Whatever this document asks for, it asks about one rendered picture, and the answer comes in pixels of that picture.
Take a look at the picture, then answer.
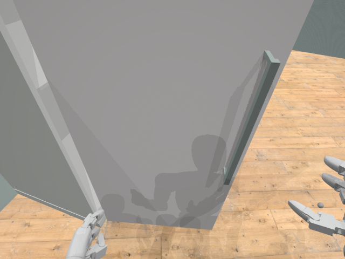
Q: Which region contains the right robot hand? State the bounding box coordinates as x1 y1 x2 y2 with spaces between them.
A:
288 156 345 237

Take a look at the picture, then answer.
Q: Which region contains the left robot hand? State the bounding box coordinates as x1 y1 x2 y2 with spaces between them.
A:
65 209 107 259

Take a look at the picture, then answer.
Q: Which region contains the fridge door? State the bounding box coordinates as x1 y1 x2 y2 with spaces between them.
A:
13 0 314 230

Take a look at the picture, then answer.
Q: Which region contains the handle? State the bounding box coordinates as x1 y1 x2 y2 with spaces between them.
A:
223 50 281 185

